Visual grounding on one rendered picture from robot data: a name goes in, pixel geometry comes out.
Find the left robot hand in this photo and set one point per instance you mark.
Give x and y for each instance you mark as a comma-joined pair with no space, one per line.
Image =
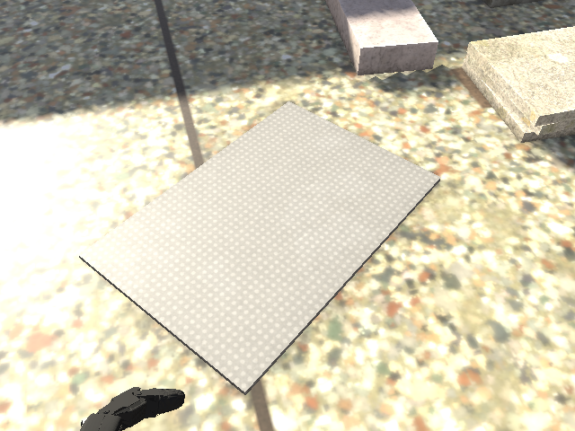
132,406

